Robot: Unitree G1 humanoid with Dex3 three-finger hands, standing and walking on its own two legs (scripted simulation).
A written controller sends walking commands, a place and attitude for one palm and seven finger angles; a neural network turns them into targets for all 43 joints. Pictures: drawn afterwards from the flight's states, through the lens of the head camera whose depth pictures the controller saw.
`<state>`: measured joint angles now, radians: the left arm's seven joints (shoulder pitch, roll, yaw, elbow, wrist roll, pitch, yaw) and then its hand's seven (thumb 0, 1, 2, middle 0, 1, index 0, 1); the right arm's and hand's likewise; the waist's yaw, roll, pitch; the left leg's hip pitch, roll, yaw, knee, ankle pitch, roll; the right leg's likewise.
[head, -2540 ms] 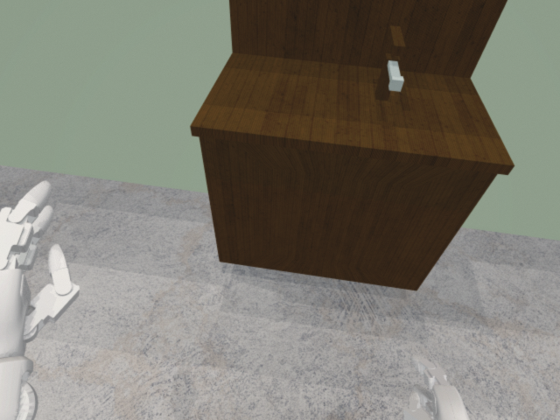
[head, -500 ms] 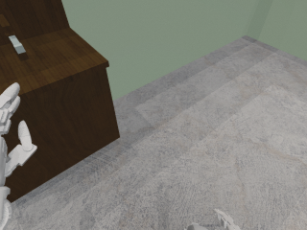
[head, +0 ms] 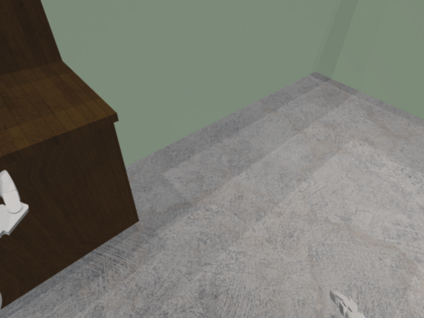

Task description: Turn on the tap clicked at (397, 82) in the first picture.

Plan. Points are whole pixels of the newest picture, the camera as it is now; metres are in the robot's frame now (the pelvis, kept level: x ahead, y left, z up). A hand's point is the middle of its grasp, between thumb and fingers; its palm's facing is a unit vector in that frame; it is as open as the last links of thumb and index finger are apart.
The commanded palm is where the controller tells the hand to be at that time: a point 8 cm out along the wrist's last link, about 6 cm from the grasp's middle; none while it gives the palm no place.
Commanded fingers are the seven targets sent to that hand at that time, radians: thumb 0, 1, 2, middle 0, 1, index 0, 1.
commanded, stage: turn to face it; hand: left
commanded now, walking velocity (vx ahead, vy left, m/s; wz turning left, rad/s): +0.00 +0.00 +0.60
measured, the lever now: out of the picture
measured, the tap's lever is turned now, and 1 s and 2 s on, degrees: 0 0 0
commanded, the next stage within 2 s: take the last steps up to it in 0.44 s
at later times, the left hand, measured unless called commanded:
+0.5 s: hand (8, 267) +0.15 +0.26 +0.16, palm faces +0.60 -0.71 -0.37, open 7.4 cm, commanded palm +0.08 +0.28 +0.20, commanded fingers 0.00 0.90 0.90 -0.20 -0.30 -0.20 -0.30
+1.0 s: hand (47, 295) +0.11 +0.19 +0.18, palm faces +0.63 -0.65 -0.43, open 7.4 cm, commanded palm +0.03 +0.22 +0.20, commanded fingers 0.00 0.90 0.90 -0.20 -0.30 -0.20 -0.30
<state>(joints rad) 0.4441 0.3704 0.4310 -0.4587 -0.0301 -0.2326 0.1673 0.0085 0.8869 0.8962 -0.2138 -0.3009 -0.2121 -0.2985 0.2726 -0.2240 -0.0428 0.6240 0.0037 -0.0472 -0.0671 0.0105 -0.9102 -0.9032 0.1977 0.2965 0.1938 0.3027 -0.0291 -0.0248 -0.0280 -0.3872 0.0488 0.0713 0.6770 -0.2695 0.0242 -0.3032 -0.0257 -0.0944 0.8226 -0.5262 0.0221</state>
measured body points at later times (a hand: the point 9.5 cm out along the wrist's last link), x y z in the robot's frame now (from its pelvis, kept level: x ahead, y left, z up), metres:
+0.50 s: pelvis +0.00 -0.03 +0.01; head +0.02 -0.02 +0.46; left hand +0.11 +0.30 +0.18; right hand +0.23 -0.21 -0.07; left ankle -0.02 +0.08 -0.72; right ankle +0.01 -0.15 -0.68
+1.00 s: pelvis -0.01 -0.10 +0.03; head +0.01 -0.12 +0.48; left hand +0.08 +0.22 +0.20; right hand +0.23 -0.28 -0.08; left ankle -0.05 +0.08 -0.63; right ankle +0.04 -0.16 -0.72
